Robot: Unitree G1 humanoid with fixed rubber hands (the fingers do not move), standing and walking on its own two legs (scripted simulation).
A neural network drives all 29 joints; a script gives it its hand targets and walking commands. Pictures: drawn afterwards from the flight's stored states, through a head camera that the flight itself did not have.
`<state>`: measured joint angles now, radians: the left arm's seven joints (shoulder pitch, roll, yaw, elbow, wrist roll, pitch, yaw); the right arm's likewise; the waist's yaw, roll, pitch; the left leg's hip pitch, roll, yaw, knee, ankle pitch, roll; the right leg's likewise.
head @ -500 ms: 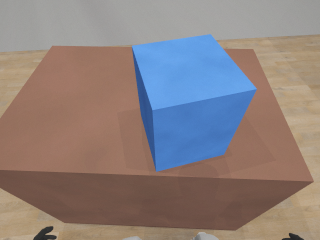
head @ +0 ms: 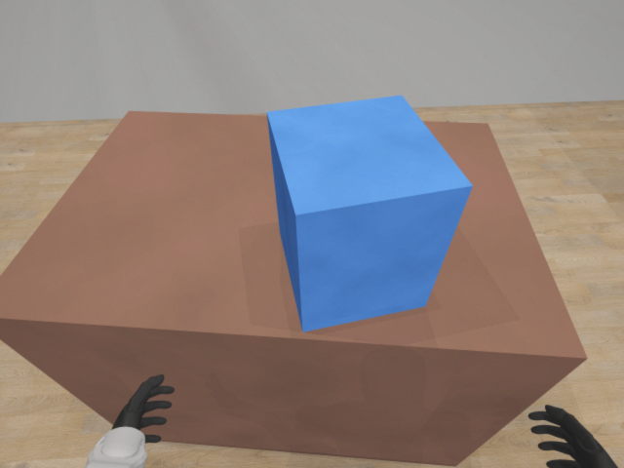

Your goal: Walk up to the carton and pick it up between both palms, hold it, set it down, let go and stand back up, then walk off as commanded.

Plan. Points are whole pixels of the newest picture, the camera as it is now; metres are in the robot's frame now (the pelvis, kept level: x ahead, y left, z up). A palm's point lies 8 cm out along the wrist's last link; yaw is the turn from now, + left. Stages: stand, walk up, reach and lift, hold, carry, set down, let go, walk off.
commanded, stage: reach and lift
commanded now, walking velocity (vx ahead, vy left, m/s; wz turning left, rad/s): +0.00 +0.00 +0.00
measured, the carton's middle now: (351, 215) +0.46 -0.03 +0.07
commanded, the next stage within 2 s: none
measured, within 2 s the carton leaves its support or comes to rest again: neither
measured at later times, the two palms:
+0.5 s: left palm (154, 437) +0.17 +0.20 +0.01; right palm out of the picture +0.15 -0.31 +0.01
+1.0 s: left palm (179, 431) +0.16 +0.16 +0.05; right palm out of the picture +0.17 -0.31 +0.05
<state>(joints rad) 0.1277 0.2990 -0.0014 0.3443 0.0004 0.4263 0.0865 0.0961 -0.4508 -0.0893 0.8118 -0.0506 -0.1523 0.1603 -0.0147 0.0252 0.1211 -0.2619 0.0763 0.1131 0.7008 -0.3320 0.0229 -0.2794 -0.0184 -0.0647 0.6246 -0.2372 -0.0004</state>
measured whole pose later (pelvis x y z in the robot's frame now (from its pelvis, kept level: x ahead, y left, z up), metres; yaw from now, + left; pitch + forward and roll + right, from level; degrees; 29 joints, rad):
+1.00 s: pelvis -0.05 -0.04 +0.01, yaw +0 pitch -8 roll +1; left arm 0.19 0.09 0.00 0.10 0.00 0.21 0.19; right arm 0.23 -0.43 -0.08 0.15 0.18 0.03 0.18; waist 0.01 0.05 0.02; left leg -0.14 0.03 0.07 0.54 -0.30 0.02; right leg -0.23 0.02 -0.02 0.53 -0.16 -0.02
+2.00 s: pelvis -0.02 -0.03 +0.02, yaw +0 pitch -2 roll +0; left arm -0.21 0.04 0.01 -0.13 -0.05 0.70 0.27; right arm -0.20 -0.43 -0.04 0.17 0.32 0.29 0.05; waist 0.02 0.02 0.00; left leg -0.14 0.02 0.07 0.41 -0.23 0.01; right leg -0.22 0.05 0.02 0.42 -0.16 -0.03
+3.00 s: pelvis -0.01 -0.02 +0.02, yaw +0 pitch -1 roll +0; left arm -0.81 0.20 0.07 0.40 -0.12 0.73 0.25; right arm -0.93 -0.43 -0.02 0.80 0.35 0.39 0.06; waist 0.10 0.02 0.00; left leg -0.14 0.02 0.07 0.41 -0.24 0.01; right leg -0.21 0.05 0.02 0.40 -0.16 -0.03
